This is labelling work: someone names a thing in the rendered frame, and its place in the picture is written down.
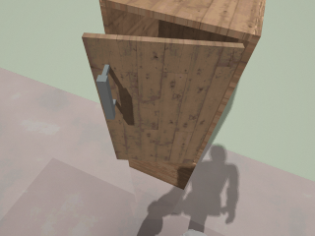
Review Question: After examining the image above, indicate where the handle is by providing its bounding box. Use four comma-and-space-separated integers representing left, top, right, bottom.
96, 64, 116, 120

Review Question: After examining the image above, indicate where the cupboard door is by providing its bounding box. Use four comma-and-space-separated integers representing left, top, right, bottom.
82, 32, 245, 164

